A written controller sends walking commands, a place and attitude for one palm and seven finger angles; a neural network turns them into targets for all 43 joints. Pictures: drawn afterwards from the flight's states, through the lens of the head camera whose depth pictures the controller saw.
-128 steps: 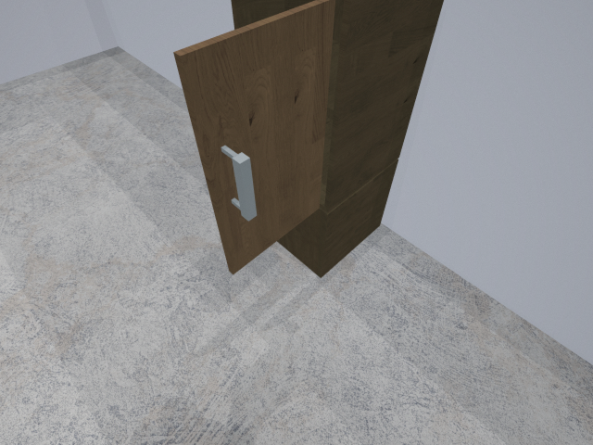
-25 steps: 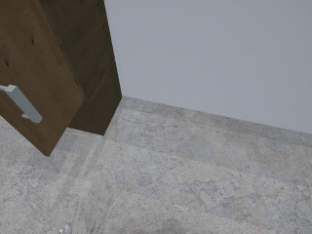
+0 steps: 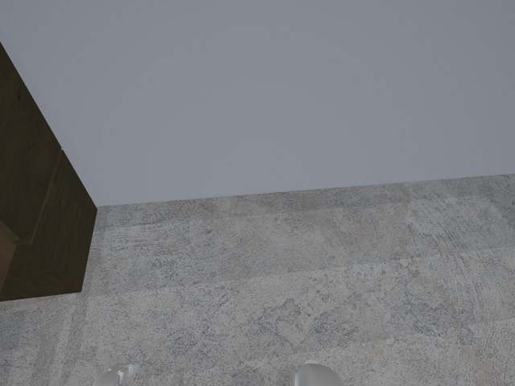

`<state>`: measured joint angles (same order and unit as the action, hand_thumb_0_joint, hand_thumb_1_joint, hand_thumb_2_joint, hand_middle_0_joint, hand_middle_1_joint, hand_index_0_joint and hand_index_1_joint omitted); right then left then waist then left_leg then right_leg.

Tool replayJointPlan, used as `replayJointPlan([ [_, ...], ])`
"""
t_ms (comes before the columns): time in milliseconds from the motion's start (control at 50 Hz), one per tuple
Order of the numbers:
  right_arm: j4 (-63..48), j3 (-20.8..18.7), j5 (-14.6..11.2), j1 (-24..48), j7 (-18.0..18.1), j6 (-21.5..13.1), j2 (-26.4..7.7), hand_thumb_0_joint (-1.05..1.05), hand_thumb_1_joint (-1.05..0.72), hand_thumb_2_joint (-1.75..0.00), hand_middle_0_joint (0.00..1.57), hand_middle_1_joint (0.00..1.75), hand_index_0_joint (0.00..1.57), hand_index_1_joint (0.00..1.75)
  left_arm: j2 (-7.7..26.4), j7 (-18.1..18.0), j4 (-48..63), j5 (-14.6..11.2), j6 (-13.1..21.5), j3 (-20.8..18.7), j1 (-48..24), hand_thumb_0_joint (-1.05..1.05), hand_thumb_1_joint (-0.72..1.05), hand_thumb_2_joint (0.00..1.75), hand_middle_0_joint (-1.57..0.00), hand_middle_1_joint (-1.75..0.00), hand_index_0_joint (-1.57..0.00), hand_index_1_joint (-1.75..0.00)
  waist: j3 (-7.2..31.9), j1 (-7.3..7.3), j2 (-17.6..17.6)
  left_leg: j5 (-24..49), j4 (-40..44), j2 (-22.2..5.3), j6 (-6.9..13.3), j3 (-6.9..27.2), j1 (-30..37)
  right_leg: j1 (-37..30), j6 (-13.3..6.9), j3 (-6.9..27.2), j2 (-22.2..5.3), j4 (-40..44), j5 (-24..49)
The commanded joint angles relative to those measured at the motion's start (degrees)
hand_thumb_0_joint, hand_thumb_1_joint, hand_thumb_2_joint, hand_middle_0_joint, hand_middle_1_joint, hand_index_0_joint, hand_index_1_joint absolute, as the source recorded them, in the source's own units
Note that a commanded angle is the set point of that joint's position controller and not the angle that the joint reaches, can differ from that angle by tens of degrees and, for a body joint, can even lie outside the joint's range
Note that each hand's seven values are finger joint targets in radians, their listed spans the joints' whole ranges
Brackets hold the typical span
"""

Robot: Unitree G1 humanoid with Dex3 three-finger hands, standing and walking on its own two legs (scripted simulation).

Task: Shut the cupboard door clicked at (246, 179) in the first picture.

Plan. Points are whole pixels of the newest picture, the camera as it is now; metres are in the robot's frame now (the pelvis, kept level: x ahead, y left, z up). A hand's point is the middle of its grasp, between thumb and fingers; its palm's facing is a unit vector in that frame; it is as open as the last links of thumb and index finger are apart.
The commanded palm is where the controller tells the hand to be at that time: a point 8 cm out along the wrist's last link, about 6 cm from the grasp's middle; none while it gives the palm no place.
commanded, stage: walk to a spot facing it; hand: left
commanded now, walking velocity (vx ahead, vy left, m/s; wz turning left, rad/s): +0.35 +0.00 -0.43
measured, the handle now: out of the picture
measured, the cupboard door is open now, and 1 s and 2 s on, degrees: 91 91 91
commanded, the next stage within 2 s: turn to face it in 1.10 s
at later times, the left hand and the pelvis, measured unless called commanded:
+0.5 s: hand (182, 331) +0.24 +0.15 -0.20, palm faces -0.15 -0.97 -0.18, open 7.2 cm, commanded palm none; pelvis +0.19 -0.04 -0.02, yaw -12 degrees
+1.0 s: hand (244, 237) +0.45 +0.04 -0.18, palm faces -0.19 -0.96 -0.19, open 7.2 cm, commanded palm none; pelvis +0.39 -0.13 +0.00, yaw -14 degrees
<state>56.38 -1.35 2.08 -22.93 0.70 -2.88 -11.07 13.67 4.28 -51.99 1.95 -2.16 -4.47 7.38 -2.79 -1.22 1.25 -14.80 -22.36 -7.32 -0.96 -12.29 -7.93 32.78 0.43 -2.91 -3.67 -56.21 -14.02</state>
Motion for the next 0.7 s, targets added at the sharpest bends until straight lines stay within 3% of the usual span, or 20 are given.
replayJointPlan([
  [0,-0.87,-2.49,0.17,-4.95,0.51,-1.33,-9.63,0.00,-0.90,-0.90,0.20,0.30,0.20,0.30,0.11,0.29,6.19,-0.19,1.79,0.42,-9.44,0.00,0.90,0.90,-0.20,-0.30,-0.20,-0.30,-1.43,-2.69,-10.34,5.17,10.68,-12.61,6.16,5.18,2.29,-0.34,-0.27,-3.58,0.12,12.26,-0.22],
  [60,0.02,-2.50,0.38,-4.99,0.39,-0.88,-9.56,0.00,-0.90,-0.90,0.20,0.30,0.20,0.30,1.05,-0.06,5.50,-0.16,2.25,0.32,-9.28,0.00,0.90,0.90,-0.20,-0.30,-0.20,-0.30,-1.32,-1.95,-11.04,10.25,6.79,-13.53,5.35,3.19,2.08,-7.94,-1.73,-4.82,1.46,18.01,-2.39],
  [80,0.19,-2.39,0.22,-4.71,0.40,-0.72,-9.89,0.00,-0.90,-0.90,0.20,0.30,0.20,0.30,1.79,-0.24,4.38,-0.15,2.64,0.13,-6.27,0.00,0.90,0.90,-0.20,-0.30,-0.20,-0.30,0.51,-0.40,-9.55,15.48,2.01,-12.93,4.66,2.13,1.30,-14.10,-2.60,-6.05,2.94,21.10,-2.95],
  [100,-0.01,-2.43,-0.17,-2.86,0.31,-0.65,-10.19,0.00,-0.90,-0.90,0.20,0.30,0.20,0.30,3.44,-0.62,1.58,-0.12,3.21,-0.54,2.44,0.00,0.90,0.90,-0.20,-0.30,-0.20,-0.30,4.65,4.07,-6.36,21.22,-9.49,-10.42,2.98,-0.69,-2.40,-27.03,-4.00,-6.20,4.56,25.65,-1.11],
  [120,-1.23,-2.02,-1.24,-0.73,-0.45,-0.79,-7.86,0.00,-0.90,-0.90,0.20,0.30,0.20,0.30,9.00,-1.54,-1.67,0.20,3.99,-1.80,12.77,0.00,0.90,0.90,-0.20,-0.30,-0.20,-0.30,9.61,8.94,4.15,14.56,-25.55,-6.13,0.55,-4.61,-16.78,-44.64,-7.83,4.95,-3.88,29.62,-5.83],
  [140,-4.90,-1.15,-1.98,3.40,-0.59,-0.92,-3.92,0.00,-0.90,-0.90,0.20,0.30,0.20,0.30,16.03,-2.68,-4.18,-0.55,4.19,-3.88,21.78,0.00,0.90,0.90,-0.20,-0.30,-0.20,-0.30,12.89,11.85,18.59,-21.32,-45.05,2.98,-2.11,-1.93,-33.61,-52.12,-14.34,32.64,-20.98,38.29,0.09],
  [160,-6.07,-2.00,-1.43,8.13,-0.37,-0.64,-5.65,0.00,-0.90,-0.90,0.20,0.30,0.20,0.30,16.67,-3.28,-4.13,-1.64,3.62,-3.61,19.49,0.00,0.90,0.90,-0.20,-0.30,-0.20,-0.30,6.43,10.93,9.19,-20.65,-51.42,0.71,-1.53,8.32,-38.87,-44.99,-16.64,33.16,-22.16,41.12,1.99],
  [180,-5.55,-2.49,-1.54,7.69,-0.34,-0.53,-5.68,0.00,-0.90,-0.90,0.20,0.30,0.20,0.30,13.89,-3.72,-2.39,-1.40,3.79,-2.69,13.54,0.00,0.90,0.90,-0.20,-0.30,-0.20,-0.30,4.67,7.14,9.44,-15.33,-52.49,-1.85,-1.61,10.20,-37.34,-37.35,-16.14,30.85,-19.69,42.54,-8.67],
  [240,-1.52,-2.65,-0.30,4.40,-0.72,0.86,-4.08,0.00,-0.90,-0.90,0.20,0.30,0.20,0.30,6.33,-4.46,0.27,-0.63,4.62,-1.09,3.51,0.00,0.90,0.90,-0.20,-0.30,-0.20,-0.30,0.90,0.68,8.83,-7.29,-40.12,-3.44,-2.14,10.29,-24.96,-20.10,-12.11,15.17,-12.17,43.79,-2.27],
  [320,-1.43,-2.32,-0.53,4.74,-1.72,0.63,-1.19,0.00,-0.90,-0.90,0.20,0.30,0.20,0.30,7.11,-3.77,-1.94,-0.35,5.54,-1.32,4.38,0.00,0.90,0.90,-0.20,-0.30,-0.20,-0.30,1.12,-0.28,4.93,-2.61,-22.42,-0.42,-1.86,7.76,-15.48,-15.90,-11.78,12.80,-9.46,43.82,-4.77],
  [400,-0.39,-2.61,-0.32,2.15,-1.33,-0.80,-3.58,0.00,-0.90,-0.90,0.20,0.30,0.20,0.30,5.67,-3.27,-2.83,-1.08,5.08,-1.38,5.07,0.00,0.90,0.90,-0.20,-0.30,-0.20,-0.30,1.70,-2.07,0.50,3.60,-7.48,3.10,-1.71,4.88,-0.32,-11.86,-9.04,10.01,-5.07,37.11,-11.18],
  [420,0.85,-3.50,-0.15,-2.12,-0.82,-1.16,-6.52,0.00,-0.90,-0.90,0.20,0.30,0.20,0.30,3.33,-3.17,-2.59,-0.87,4.89,-0.93,5.60,0.00,0.90,0.90,-0.20,-0.30,-0.20,-0.30,3.13,-3.94,-7.17,-4.13,-2.75,-1.26,0.05,12.41,7.55,-5.72,-7.06,8.48,-1.49,26.77,-11.33],
  [440,2.26,-4.86,0.91,-9.83,-0.23,-1.42,-12.82,0.00,-0.90,-0.90,0.20,0.30,0.20,0.30,0.14,-2.79,-1.33,-1.24,4.88,-0.11,5.59,0.00,0.90,0.90,-0.20,-0.30,-0.20,-0.30,5.62,-7.16,-20.29,-14.51,5.65,-14.46,5.88,31.57,14.06,3.59,-3.71,-0.25,5.18,8.09,-15.59],
  [460,2.21,-5.00,0.99,-12.35,0.45,-0.79,-14.13,0.00,-0.90,-0.90,0.20,0.30,0.20,0.30,0.66,-2.56,1.09,-1.12,5.52,-0.09,1.92,0.00,0.90,0.90,-0.20,-0.30,-0.20,-0.30,4.12,-7.85,-16.08,-21.60,12.39,-21.76,11.76,43.12,13.09,8.98,-3.06,1.73,5.10,-4.10,-18.67],
  [480,1.91,-4.75,0.82,-9.94,0.13,-0.73,-13.32,0.00,-0.90,-0.90,0.20,0.30,0.20,0.30,1.24,-2.65,0.96,-0.31,5.60,-0.24,-0.86,0.00,0.90,0.90,-0.20,-0.30,-0.20,-0.30,1.16,-6.78,-12.36,-22.05,12.90,-21.28,12.75,42.99,7.60,11.69,-3.55,4.12,2.18,-12.52,-15.41],
  [500,0.80,-4.09,0.62,-6.39,0.07,-0.99,-10.61,0.00,-0.90,-0.90,0.20,0.30,0.20,0.30,1.41,-2.50,0.46,-0.12,5.69,-0.49,-1.28,0.00,0.90,0.90,-0.20,-0.30,-0.20,-0.30,-1.21,-4.91,-10.87,-18.49,12.99,-18.85,11.57,38.09,3.58,12.42,-3.28,5.19,-0.07,-15.24,-10.06],
  [540,0.29,-3.03,0.32,-1.22,0.28,-1.96,-7.06,0.00,-0.90,-0.90,0.20,0.30,0.20,0.30,0.66,-1.69,-1.06,0.10,5.17,-0.36,0.96,0.00,0.90,0.90,-0.20,-0.30,-0.20,-0.30,-1.76,-1.49,-8.86,-5.28,12.14,-13.72,8.10,24.35,1.29,9.34,-1.92,4.35,-2.16,-10.39,-4.02],
  [580,0.92,-2.83,0.02,-0.87,0.27,-2.35,-6.86,0.00,-0.90,-0.90,0.20,0.30,0.20,0.30,-0.69,-1.42,-1.65,-0.28,4.47,0.39,1.71,0.00,0.90,0.90,-0.20,-0.30,-0.20,-0.30,1.08,-0.57,-9.98,5.81,10.78,-10.84,7.41,14.31,1.67,3.21,-1.25,2.04,-2.46,0.51,-2.35],
  [620,1.23,-3.22,0.05,0.17,-0.05,-1.87,-7.28,0.00,-0.90,-0.90,0.20,0.30,0.20,0.30,-1.36,-1.29,-1.68,-0.47,4.25,0.79,1.41,0.00,0.90,0.90,-0.20,-0.30,-0.20,-0.30,0.63,-0.69,-10.17,3.30,11.00,-9.37,7.08,9.64,-1.19,-3.91,-1.20,-1.62,-1.28,11.52,-1.90],
  [680,1.55,-3.49,-0.03,1.10,-0.36,-0.93,-8.29,0.00,-0.90,-0.90,0.20,0.30,0.20,0.30,-0.77,-1.19,-2.36,-0.30,4.14,0.37,2.18,0.00,0.90,0.90,-0.20,-0.30,-0.20,-0.30,-0.68,0.41,-8.10,-5.99,10.32,-9.83,7.22,9.44,-6.38,-13.14,-1.17,-4.24,0.41,18.23,1.17],
])
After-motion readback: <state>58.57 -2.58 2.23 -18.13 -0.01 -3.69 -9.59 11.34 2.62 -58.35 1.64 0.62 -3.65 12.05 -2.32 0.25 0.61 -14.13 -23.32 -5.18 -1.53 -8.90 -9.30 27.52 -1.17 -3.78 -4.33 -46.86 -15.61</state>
